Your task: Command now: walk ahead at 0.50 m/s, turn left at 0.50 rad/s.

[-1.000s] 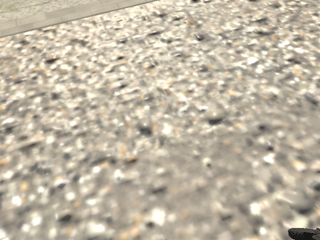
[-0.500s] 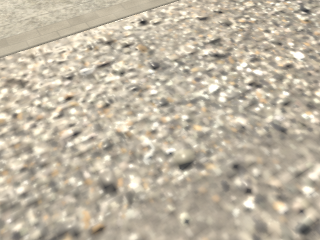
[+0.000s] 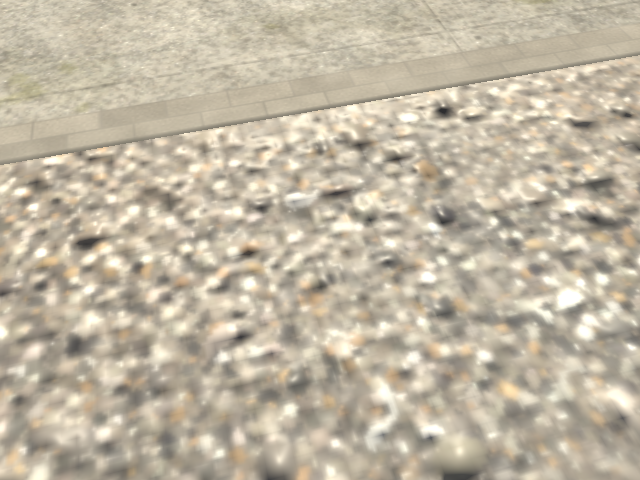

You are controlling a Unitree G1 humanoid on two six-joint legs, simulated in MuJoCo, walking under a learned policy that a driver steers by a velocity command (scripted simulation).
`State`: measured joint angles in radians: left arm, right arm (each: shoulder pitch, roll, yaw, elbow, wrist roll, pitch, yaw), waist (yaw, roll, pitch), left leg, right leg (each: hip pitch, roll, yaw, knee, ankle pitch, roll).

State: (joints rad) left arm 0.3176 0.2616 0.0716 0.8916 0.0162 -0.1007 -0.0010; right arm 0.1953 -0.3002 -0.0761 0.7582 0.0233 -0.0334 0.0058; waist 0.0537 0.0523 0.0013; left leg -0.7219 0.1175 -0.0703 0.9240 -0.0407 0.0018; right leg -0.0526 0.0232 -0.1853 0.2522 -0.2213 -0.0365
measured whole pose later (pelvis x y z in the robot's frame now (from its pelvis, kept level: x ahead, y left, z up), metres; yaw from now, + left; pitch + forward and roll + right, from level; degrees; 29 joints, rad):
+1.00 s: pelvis +0.25 +0.02 -0.01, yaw +19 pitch +0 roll +0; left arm 0.18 0.23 0.02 0.76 0.01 -0.02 0.01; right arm 0.21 -0.23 -0.05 0.70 -0.02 0.02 0.00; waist 0.00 0.00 0.02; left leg -0.29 -0.04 -0.09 0.57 -0.27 0.00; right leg -0.26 0.00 0.01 0.58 -0.31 0.00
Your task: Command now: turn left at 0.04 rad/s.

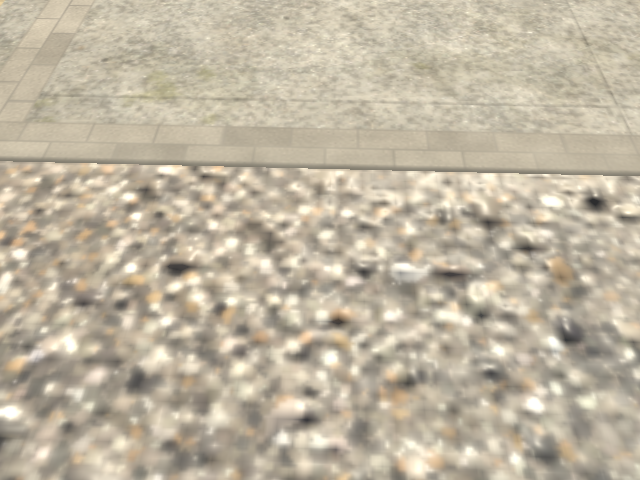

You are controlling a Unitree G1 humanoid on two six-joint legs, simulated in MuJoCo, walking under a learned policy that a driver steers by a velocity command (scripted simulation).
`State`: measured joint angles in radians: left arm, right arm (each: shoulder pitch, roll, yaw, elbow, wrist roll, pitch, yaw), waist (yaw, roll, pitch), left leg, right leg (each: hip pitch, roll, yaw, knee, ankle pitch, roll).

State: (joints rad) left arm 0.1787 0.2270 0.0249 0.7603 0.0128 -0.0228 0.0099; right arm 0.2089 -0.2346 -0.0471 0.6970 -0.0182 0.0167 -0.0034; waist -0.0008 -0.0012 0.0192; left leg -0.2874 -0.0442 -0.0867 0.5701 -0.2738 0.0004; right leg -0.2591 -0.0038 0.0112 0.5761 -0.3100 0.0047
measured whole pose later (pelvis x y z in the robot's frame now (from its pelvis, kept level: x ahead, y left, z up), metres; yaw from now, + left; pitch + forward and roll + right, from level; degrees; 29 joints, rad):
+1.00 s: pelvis +0.01 -0.02 +0.01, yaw +0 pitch -2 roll +0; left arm 0.22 0.21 0.02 1.00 0.00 -0.02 0.02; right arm 0.24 -0.20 -0.05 0.98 0.00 0.01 -0.05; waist 0.01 0.00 0.04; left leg -0.21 -0.01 -0.10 0.48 -0.25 -0.04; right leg -0.18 0.03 0.00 0.49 -0.28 -0.03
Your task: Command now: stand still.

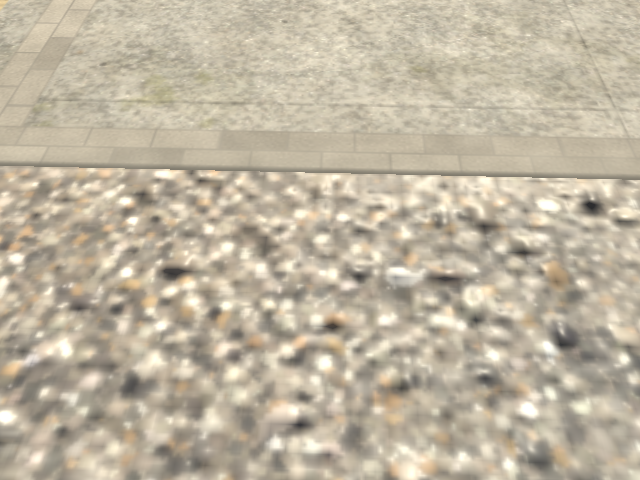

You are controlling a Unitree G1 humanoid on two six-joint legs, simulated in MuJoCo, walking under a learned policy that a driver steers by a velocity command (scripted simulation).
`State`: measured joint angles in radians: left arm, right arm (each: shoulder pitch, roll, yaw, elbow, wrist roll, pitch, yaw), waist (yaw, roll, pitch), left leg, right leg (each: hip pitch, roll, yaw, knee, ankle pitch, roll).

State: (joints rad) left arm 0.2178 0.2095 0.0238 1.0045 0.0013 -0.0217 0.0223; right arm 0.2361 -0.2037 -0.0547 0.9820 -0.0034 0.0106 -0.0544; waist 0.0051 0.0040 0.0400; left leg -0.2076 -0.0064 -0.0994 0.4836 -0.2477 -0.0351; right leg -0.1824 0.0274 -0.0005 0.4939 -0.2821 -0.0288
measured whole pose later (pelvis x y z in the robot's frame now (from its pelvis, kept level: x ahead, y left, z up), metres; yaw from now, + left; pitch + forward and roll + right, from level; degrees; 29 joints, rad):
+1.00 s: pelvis +0.12 +0.06 +0.01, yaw +0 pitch +1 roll +0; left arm 0.21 0.27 0.05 0.95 -0.02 -0.09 -0.01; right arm 0.43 -0.18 -0.02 1.10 0.00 -0.10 0.01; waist -0.04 -0.04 -0.03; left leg -0.05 -0.04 0.04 0.29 -0.26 0.06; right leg -0.59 -0.08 0.00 1.06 -0.17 -0.06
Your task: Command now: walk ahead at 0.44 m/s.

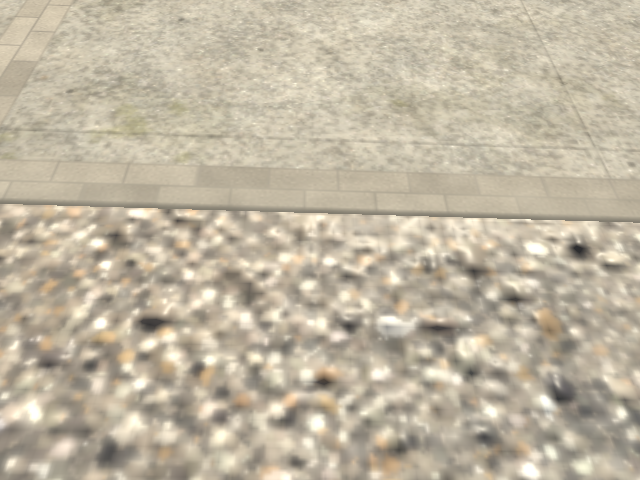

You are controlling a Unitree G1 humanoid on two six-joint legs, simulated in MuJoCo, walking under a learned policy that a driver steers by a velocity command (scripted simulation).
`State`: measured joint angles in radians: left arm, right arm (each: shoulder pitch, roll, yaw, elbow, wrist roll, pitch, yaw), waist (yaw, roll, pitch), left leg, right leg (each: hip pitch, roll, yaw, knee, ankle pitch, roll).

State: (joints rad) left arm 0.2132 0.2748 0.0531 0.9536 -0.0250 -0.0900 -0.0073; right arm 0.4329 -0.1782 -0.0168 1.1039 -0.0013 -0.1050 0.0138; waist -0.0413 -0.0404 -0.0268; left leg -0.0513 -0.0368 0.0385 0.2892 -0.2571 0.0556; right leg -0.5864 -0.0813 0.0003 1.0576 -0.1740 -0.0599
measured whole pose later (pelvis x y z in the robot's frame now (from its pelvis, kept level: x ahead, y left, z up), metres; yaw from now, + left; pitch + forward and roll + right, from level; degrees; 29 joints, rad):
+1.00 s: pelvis +0.52 +0.01 -0.01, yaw -12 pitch +2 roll +0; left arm 0.26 0.30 0.08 0.85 -0.02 0.02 0.04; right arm 0.07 -0.24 -0.04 0.84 -0.03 -0.06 -0.01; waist 0.02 -0.03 0.06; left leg -0.38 0.04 0.11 0.44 -0.10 0.04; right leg -0.56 -0.04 0.02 1.16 -0.46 0.04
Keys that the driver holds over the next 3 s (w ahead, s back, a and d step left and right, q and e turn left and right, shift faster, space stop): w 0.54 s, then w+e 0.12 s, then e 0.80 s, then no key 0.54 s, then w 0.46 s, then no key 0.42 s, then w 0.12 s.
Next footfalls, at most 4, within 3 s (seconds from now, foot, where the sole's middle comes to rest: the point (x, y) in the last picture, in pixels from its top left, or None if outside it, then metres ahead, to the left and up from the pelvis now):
0.28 right None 0.35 -0.13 -0.78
0.80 left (262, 426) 0.66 0.09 -0.78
1.26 right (377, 468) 0.56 -0.15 -0.78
1.72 left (280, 416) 0.68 0.05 -0.78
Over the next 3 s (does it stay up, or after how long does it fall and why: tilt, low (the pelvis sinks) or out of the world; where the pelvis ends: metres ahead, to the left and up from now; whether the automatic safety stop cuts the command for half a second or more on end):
stays up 0.84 -0.16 -0.01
